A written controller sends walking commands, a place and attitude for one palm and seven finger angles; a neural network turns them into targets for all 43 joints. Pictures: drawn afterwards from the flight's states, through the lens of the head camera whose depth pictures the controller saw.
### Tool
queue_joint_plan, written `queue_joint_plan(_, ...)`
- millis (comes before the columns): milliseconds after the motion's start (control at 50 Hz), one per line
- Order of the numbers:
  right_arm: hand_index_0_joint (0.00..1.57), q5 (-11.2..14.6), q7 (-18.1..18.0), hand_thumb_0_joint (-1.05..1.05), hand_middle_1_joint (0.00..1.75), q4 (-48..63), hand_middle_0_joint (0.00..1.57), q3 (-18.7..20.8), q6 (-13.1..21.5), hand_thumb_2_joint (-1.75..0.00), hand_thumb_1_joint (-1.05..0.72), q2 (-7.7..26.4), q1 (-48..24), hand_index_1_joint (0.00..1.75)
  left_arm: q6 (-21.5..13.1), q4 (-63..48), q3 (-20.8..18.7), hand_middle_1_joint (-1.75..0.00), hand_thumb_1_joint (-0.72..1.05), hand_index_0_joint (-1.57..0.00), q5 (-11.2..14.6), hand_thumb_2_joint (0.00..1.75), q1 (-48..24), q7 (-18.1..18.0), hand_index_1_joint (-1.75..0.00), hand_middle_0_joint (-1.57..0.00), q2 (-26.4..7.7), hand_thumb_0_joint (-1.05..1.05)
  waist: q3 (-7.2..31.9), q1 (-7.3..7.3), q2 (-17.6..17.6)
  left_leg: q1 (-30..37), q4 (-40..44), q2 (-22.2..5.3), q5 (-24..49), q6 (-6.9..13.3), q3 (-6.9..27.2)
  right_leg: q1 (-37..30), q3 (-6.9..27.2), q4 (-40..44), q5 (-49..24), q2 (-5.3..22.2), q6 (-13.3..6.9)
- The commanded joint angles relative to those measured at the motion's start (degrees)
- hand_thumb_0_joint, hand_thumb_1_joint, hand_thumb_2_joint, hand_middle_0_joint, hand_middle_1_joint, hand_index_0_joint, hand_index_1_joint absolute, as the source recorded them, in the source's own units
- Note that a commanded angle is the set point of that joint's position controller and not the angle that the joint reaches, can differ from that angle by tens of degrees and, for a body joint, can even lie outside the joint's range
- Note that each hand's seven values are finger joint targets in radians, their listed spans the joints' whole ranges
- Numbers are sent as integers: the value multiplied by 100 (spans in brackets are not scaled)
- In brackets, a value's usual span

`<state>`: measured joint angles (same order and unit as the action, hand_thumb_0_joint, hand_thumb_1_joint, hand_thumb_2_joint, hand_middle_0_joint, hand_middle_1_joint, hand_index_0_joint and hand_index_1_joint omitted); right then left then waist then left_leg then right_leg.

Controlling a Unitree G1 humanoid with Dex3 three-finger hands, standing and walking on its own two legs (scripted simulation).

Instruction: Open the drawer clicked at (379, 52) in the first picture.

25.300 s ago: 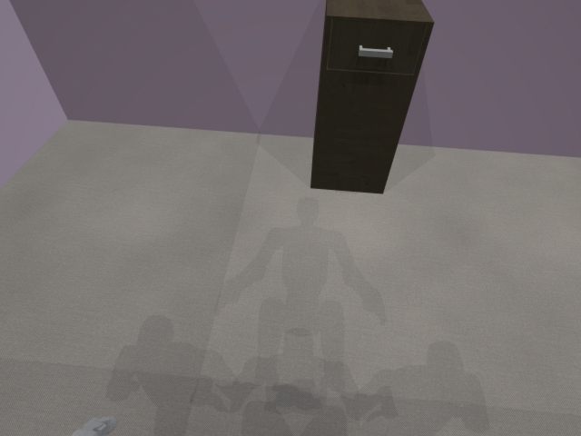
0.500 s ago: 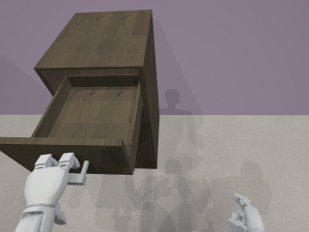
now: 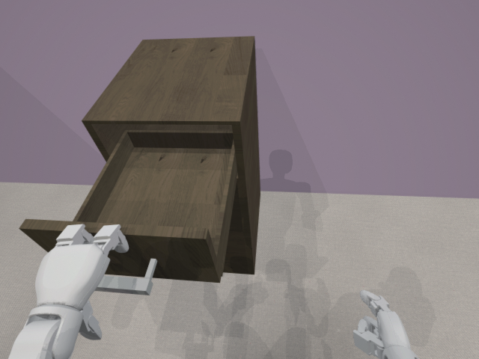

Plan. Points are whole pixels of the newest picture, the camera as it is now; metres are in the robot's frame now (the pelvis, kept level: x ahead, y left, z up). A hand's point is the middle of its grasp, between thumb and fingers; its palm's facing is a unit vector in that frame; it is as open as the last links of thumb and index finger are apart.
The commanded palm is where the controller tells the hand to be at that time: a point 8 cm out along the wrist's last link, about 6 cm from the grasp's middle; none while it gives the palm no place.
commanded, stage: lift the hand off the handle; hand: left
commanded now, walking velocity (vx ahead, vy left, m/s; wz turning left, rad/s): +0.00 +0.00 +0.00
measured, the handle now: (121, 273) +0.24 +0.27 -0.02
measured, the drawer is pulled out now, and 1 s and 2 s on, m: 0.29 0.29 0.29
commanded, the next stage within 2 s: draw the hand back to the body in 0.54 s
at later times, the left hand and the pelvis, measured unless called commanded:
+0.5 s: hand (75, 247) +0.22 +0.26 +0.13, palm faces +0.08 -0.05 -1.00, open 13.8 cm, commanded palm +0.18 +0.26 +0.18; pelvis +0.01 +0.01 +0.02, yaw +0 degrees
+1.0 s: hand (60, 256) +0.20 +0.28 +0.13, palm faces +0.06 -0.05 -1.00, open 13.8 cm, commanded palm +0.16 +0.27 +0.18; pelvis +0.00 +0.01 +0.02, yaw +0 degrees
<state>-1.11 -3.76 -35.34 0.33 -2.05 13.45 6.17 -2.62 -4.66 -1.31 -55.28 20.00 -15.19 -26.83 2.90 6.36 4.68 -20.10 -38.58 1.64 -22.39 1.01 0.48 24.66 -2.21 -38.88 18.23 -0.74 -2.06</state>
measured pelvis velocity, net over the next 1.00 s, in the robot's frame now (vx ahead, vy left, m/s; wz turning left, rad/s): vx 0.00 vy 0.01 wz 0.00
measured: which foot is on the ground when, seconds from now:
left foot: down 0.00-1.00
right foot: down 0.00-1.00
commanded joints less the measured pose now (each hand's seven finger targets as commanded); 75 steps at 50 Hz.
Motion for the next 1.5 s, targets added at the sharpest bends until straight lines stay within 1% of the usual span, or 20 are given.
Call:
queue_joint_plan(0, 20, -33, -44, 0, 30, 950, 20, 146, 300, -90, -90, 501, -739, 30, -70, -1910, -1109, -120, -50, -30, 158, 30, -979, -295, -120, -30, -1235, 0, 1132, -44, -28, 468, 712, 20, 1827, -6, 85, -959, 269, 748, -1279, 38, 0)
queue_joint_plan(120, 20, -1, 33, 0, 30, 911, 20, 118, 199, -90, -90, 518, -855, 30, 135, -1915, -981, -120, -50, -30, 190, 30, -942, -11, -120, -30, -1131, 0, 716, -34, -135, 529, 979, -7, 1868, -25, 66, -1108, 236, 1013, -1280, 40, -2)
queue_joint_plan(180, 20, 49, 80, 0, 30, 946, 20, 93, 110, -90, -90, 564, -931, 30, 425, -1824, -1027, -120, -50, -30, 241, 30, -632, 276, -120, -30, -1211, 0, 752, 68, -176, 618, 1181, -26, 1998, -50, 61, -1460, 262, 1146, -1408, 41, -14)
queue_joint_plan(240, 20, 72, 114, 0, 30, 1010, 20, 51, 4, -90, -90, 590, -956, 30, 645, -2119, -780, -120, -50, -30, 332, 30, -835, 627, -120, -30, -1154, 0, 737, 44, -208, 708, 1342, -29, 2085, -9, 18, -1705, 174, 1233, -1531, 89, 28)
queue_joint_plan(340, 20, 90, 113, 0, 30, 1065, 20, -26, -47, -90, -90, 615, -949, 30, 669, -2361, -972, -120, -50, -30, 456, 30, -896, 980, -120, -30, -1410, 0, 540, 45, -324, 845, 1523, -82, 2110, 28, 28, -1869, 133, 1434, -1523, 74, 60)
queue_joint_plan(420, 20, 96, 114, 0, 30, 1080, 20, -39, -12, -90, -90, 624, -903, 30, 539, -2617, -1259, -120, -50, -30, 522, 30, -803, 987, -120, -30, -1611, 0, 601, 99, -71, 1037, 1561, -106, 2331, 11, 46, -2025, 183, 1537, -1688, 69, 38)
queue_joint_plan(500, 20, 115, 231, 0, 30, 1024, 20, -36, 1, -90, -90, 605, -873, 30, 496, -2411, -937, -120, -50, -30, 561, 30, -604, 1079, -120, -30, -1158, 0, 256, 31, -128, 964, 1630, -119, 2263, -38, 28, -1795, 84, 1603, -1515, 59, 35)
queue_joint_plan(560, 20, 111, 221, 0, 30, 1047, 20, -1, -4, -90, -90, 664, -888, 30, 501, -2413, -1067, -120, -50, -30, 543, 30, -637, 1082, -120, -30, -1332, 0, 339, 73, -273, 935, 1671, -90, 2180, -17, 22, -1897, 107, 1611, -1513, 52, 44)
queue_joint_plan(700, 20, 61, 188, 0, 30, 1054, 20, -24, 91, -90, -90, 647, -869, 30, 285, -2756, -1269, -120, -50, -30, 432, 30, -805, 884, -120, -30, -1552, 0, 853, 120, 10, 1121, 1584, -79, 2279, -24, 46, -2058, 149, 1604, -1542, 84, 18)
queue_joint_plan(840, 20, 112, 190, 0, 30, 957, 20, 11, 43, -90, -90, 660, -948, 30, 336, -2282, -1302, -120, -50, -30, 579, 30, -676, 939, -120, -30, -1480, 0, 189, 62, -212, 924, 1695, -68, 1947, -12, 44, -1791, 159, 1745, -1234, 51, 23)
queue_joint_plan(960, 20, 113, 185, 0, 30, 1067, 20, 16, 58, -90, -90, 705, -927, 30, 359, -2664, -1322, -120, -50, -30, 653, 30, -549, 1049, -120, -30, -1562, 0, 610, 92, -148, 1088, 1654, -68, 2238, -18, 39, -2021, 143, 1679, -1570, 68, 51)
queue_joint_plan(1080, 20, 128, 174, 0, 30, 1095, 20, -34, 104, -90, -90, 707, -1065, 30, 318, -2727, -1379, -120, -50, -30, 659, 30, -465, 1044, -120, -30, -1549, 0, 212, 68, -72, 992, 1690, -120, 1905, -24, 100, -1775, 201, 1797, -1137, 13, 24)
queue_joint_plan(1220, 20, 103, 145, 0, 30, 1059, 20, 2, 106, -90, -90, 687, -896, 30, 250, -2665, -1633, -120, -50, -30, 688, 30, -370, 966, -120, -30, -1747, 0, 452, 127, -78, 1054, 1649, -86, 2045, -19, 78, -1938, 148, 1733, -1288, 69, 23)
queue_joint_plan(1240, 20, 186, 69, 0, 30, 1350, 20, -29, 507, -90, -90, 153, -490, 30, -131, -2570, -1379, -118, -47, -30, 4826, 32, -547, 973, -118, -30, 400, 0, -5, -473, -649, 1566, 1702, -321, 1774, 86, 96, -1965, -74, 1874, -1204, -22, -11)
queue_joint_plan(1260, 20, 151, 17, 0, 30, 1208, 20, -57, 767, -90, -90, 363, -473, 30, -333, -2413, -1613, -115, -43, -29, 5053, 33, -193, 928, -115, -29, -104, 0, 22, -366, -719, 1563, 1795, -403, 1614, 77, 157, -1970, -23, 1834, -976, 2, 16)
queue_joint_plan(1280, 20, 136, -3, 0, 30, 1147, 20, -96, 901, -90, -90, 349, -570, 30, -398, -2376, -1674, -113, -40, -29, 5084, 34, 30, 913, -113, -29, -101, 0, -42, -309, -557, 1586, 1826, -385, 1629, 61, 167, -1939, 28, 1875, -943, -37, 1)
queue_joint_plan(1300, 20, 115, -76, 0, 30, 1138, 20, -78, 937, -90, -90, 372, -424, 30, -525, -2825, -1956, -111, -36, -29, 5426, 36, 67, 876, -111, -29, -275, 0, 190, -260, -621, 1629, 1900, -376, 1852, 35, 149, -2160, -48, 1938, -1103, 35, 29)
queue_joint_plan(1340, 20, 55, -131, 0, 30, 1090, 20, -83, 1130, -90, -90, 391, -390, 30, -714, -3300, -2098, -107, -29, -29, 5593, 39, -214, 796, -107, -29, -424, 0, 324, -229, -229, 1594, 1955, -320, 1955, -16, 95, -2339, -20, 1933, -1274, 95, 42)
queue_joint_plan(1420, 20, 7, -110, 0, 30, 918, 20, -104, 1364, -90, -90, 375, -278, 30, -809, -3329, -2019, -98, -15, -27, 5720, 45, -126, 763, -98, -27, -205, 0, -184, -262, 370, 1358, 2069, -282, 2019, -103, 74, -2262, -19, 2034, -1356, 118, -17)
queue_joint_plan(1480, 20, -12, -61, 0, 30, 827, 20, -71, 1415, -90, -90, 398, -258, 30, -819, -3201, -2089, -91, -5, -27, 5744, 50, -27, 807, -91, -27, -193, 0, -402, -250, 315, 1280, 2049, -287, 2187, -140, 82, -2246, -24, 2086, -1497, 87, -37)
